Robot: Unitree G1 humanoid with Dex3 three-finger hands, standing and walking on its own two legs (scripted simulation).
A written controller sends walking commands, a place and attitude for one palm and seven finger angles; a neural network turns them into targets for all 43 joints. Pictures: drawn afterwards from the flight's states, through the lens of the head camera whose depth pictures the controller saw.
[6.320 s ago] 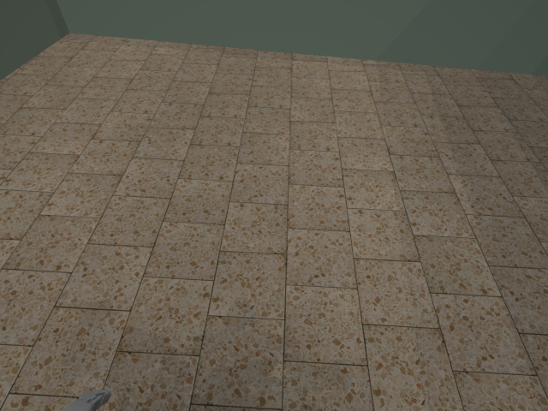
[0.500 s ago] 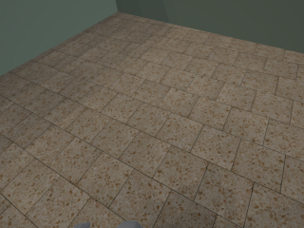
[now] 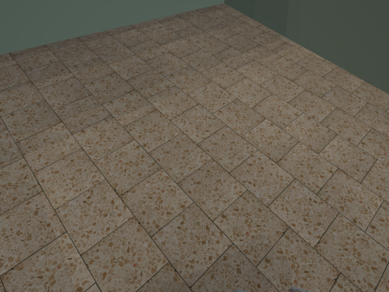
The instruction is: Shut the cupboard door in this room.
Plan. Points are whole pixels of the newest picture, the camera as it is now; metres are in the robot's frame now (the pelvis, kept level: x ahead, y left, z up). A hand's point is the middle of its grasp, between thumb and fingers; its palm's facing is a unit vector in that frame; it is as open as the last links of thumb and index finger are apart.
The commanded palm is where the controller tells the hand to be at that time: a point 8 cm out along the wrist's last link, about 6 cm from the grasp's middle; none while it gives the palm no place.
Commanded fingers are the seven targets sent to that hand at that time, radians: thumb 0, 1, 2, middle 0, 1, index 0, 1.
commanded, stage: turn or walk to find it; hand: left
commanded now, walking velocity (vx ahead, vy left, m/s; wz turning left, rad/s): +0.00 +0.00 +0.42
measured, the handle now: out of the picture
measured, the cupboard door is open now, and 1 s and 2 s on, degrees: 87 87 87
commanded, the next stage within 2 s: none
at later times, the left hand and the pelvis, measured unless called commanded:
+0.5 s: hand out of the picture +0.02 +0.15 -0.14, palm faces +0.21 -0.94 -0.28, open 7.4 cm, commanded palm none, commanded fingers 0.00 0.90 0.90 -0.20 -0.30 -0.20 -0.30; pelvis -0.04 -0.05 +0.01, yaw +12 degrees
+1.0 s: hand out of the picture -0.15 +0.21 -0.17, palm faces +0.46 -0.86 -0.24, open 7.4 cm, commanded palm none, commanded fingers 0.00 0.90 0.90 -0.20 -0.30 -0.20 -0.30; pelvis -0.09 -0.01 +0.01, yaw +24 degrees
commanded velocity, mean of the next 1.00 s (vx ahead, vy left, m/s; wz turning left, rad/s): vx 0.00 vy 0.00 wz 0.42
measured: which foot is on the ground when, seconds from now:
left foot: down 0.00-0.34, up 0.36-0.78, down 0.80-1.00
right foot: up 0.00-0.32, down 0.34-0.82, up 0.84-1.00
